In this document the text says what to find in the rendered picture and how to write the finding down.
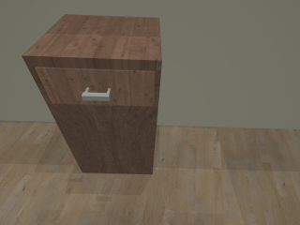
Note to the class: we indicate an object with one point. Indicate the cabinet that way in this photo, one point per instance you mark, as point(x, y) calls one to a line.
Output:
point(103, 138)

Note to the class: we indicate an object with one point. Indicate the drawer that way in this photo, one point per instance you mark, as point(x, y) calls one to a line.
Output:
point(128, 87)

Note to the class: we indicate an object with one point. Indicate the handle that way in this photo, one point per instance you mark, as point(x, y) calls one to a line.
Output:
point(93, 96)

